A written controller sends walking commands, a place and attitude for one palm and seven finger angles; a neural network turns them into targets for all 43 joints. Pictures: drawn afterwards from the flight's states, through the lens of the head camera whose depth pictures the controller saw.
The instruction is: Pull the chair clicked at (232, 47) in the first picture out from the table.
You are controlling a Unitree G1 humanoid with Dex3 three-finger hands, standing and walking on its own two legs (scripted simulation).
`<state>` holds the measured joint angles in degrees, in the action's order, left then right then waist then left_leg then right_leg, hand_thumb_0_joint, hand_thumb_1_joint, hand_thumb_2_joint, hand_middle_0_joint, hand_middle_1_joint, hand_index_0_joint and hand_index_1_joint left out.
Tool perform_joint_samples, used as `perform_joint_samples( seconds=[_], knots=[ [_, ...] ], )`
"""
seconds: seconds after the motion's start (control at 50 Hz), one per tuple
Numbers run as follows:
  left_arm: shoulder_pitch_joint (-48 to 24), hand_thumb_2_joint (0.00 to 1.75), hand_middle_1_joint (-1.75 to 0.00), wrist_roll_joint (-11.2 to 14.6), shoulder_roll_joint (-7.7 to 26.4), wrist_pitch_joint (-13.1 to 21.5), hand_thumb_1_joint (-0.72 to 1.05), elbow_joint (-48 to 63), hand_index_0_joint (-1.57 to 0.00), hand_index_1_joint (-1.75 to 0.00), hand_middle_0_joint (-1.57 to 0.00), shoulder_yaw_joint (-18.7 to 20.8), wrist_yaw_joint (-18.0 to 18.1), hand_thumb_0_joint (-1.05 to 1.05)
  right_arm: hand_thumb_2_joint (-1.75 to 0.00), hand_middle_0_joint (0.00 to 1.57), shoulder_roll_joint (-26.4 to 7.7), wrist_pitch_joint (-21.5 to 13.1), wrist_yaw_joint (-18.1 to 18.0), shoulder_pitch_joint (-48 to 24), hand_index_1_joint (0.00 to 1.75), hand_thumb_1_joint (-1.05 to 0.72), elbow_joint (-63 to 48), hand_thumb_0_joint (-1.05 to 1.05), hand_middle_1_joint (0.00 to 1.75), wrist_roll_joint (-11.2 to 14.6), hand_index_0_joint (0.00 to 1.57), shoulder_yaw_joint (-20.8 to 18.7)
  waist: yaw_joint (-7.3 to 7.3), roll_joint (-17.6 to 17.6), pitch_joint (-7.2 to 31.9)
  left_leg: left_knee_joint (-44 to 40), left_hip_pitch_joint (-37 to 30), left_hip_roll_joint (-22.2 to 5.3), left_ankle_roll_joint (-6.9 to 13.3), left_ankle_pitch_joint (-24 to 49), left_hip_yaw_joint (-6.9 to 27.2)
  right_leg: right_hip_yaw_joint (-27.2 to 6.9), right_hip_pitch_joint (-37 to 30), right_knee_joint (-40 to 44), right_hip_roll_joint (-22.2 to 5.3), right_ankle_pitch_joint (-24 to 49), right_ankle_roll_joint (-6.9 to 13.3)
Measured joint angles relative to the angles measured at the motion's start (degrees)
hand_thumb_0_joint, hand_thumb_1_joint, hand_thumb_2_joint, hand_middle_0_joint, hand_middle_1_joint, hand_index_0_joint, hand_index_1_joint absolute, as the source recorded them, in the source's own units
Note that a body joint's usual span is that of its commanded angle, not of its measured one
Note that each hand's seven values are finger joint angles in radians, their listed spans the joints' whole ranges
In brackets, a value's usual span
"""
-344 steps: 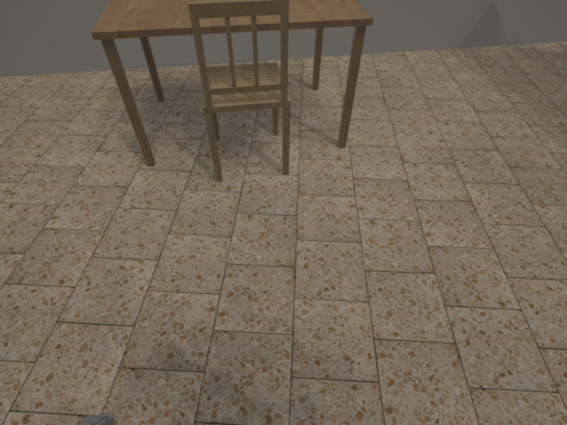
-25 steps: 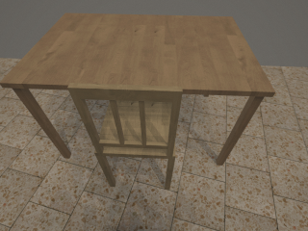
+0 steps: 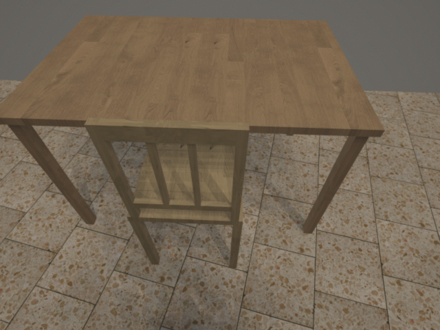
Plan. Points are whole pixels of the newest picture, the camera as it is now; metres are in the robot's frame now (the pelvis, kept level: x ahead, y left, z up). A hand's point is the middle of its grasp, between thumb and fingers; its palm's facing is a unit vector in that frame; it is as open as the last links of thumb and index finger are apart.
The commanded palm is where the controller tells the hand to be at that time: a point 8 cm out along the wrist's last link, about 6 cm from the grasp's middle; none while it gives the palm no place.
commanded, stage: look again from close up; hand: left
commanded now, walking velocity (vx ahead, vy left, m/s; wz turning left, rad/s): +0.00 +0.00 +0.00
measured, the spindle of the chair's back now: (159, 175) +0.51 +0.21 -0.11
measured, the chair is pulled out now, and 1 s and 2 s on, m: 0.00 0.00 0.00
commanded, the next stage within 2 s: shuffle to correct the standing spot in 0.64 s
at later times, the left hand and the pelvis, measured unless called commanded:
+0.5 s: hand out of the picture -0.01 +0.15 -0.17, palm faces +0.04 -0.98 -0.18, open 7.4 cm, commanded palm none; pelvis +0.00 -0.02 +0.00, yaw +0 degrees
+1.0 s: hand out of the picture -0.02 +0.16 -0.18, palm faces +0.09 -0.98 -0.17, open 7.4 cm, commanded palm none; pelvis +0.02 -0.01 -0.01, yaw +1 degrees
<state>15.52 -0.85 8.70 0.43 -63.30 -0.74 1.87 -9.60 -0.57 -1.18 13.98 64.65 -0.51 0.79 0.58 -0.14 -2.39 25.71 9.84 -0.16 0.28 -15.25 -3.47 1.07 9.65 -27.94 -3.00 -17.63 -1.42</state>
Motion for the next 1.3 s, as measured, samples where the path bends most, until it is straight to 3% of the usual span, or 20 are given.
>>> perform_joint_samples(
  seconds=[0.8,0.96,1.06,1.12,1.14,1.18,1.26,1.3],
  knots=[
    [1.8,0.9,-0.3,0.0,-0.6,0.7,0.91,-0.9,-0.19,-0.3,-0.2,0.3,0.0,0.0,-0.9,0.2,0.9,0.1,-0.3,0.8,0.3,-0.92,1.4,0.01,0.3,-0.1,0.2,0.0,0.37,-0.3,0.8,-1.7,-0.7,-1.7,-1.7,1.2,0.9,1.0,-0.9,1.8,1.7,1.0,1.7],
    [4.1,0.9,-0.3,-0.4,-0.7,0.2,0.91,-0.1,-0.2,-0.3,-0.2,1.6,-0.7,0.0,-0.9,0.2,0.9,0.8,0.6,3.6,0.3,-0.91,0.6,0.01,0.3,-0.7,0.2,-0.5,0.74,-0.2,1.7,4.8,1.6,-1.7,-0.8,-3.4,1.6,1.6,-0.3,-1.8,1.6,-2.4,1.6],
    [5.7,0.9,-0.3,-0.6,-0.2,0.0,0.91,-0.7,-0.2,-0.3,-0.2,2.4,-0.9,0.0,-0.9,0.2,1.5,-0.9,0.3,5.0,0.3,-0.91,0.2,0.01,0.3,-0.7,0.2,-0.5,0.81,-2.0,1.5,6.4,0.7,-0.3,-0.3,-6.1,0.5,0.8,0.5,-6.3,0.0,-5.8,1.6],
    [5.3,0.9,-0.3,-0.6,0.0,-0.2,0.91,-0.9,-0.19,-0.3,-0.2,2.5,-0.8,0.0,-0.9,0.2,1.9,-1.7,-0.3,5.7,0.3,-0.91,-0.2,0.0,0.3,-0.8,0.2,-0.4,0.56,-1.7,1.0,6.8,-0.3,-0.3,0.3,-7.4,-0.5,2.2,3.3,-12.6,0.2,-9.9,3.1],
    [4.8,0.9,-0.3,-0.5,0.0,-0.2,0.91,-0.7,-0.19,-0.3,-0.2,2.6,-0.8,0.0,-0.9,0.2,2.0,-1.7,-0.5,5.9,0.3,-0.91,-0.2,0.0,0.3,-0.9,0.2,-0.3,0.35,-1.4,0.6,6.8,-0.6,-0.4,0.3,-7.7,-0.5,2.9,3.7,-12.6,0.6,-10.3,3.4],
    [3.8,0.9,-0.3,-0.5,0.0,0.8,0.91,0.0,-0.19,-0.3,-0.2,2.8,-0.7,0.0,-0.9,0.2,2.4,-1.5,-0.7,6.5,0.3,-0.91,0.0,0.0,0.3,-0.6,0.2,-0.1,0.1,-1.0,0.1,8.5,-0.3,-0.2,0.1,-8.5,-0.2,3.8,2.9,-8.6,0.9,-3.5,3.6],
    [2.1,0.9,-0.3,-0.3,-1.0,2.5,0.91,0.8,-0.19,-0.3,-0.2,2.1,0.2,0.0,-0.9,0.2,2.5,0.5,-1.0,5.7,0.3,-0.91,1.3,0.01,0.3,0.1,0.2,-0.3,-0.14,0.9,0.0,15.0,3.3,-1.0,0.1,-12.9,0.3,6.1,0.5,-7.1,1.1,-6.4,3.0],
    [1.5,0.9,-0.3,-0.4,-1.3,2.1,0.91,1.2,-0.19,-0.3,-0.2,1.8,0.7,0.0,-0.9,0.2,2.7,0.9,-1.0,4.2,0.3,-0.91,1.0,0.01,0.3,0.4,0.2,-0.6,-0.01,0.6,-0.4,11.2,3.7,-1.1,0.1,-9.6,-0.4,6.2,-0.1,-6.7,0.8,-6.2,2.9]
  ],
)
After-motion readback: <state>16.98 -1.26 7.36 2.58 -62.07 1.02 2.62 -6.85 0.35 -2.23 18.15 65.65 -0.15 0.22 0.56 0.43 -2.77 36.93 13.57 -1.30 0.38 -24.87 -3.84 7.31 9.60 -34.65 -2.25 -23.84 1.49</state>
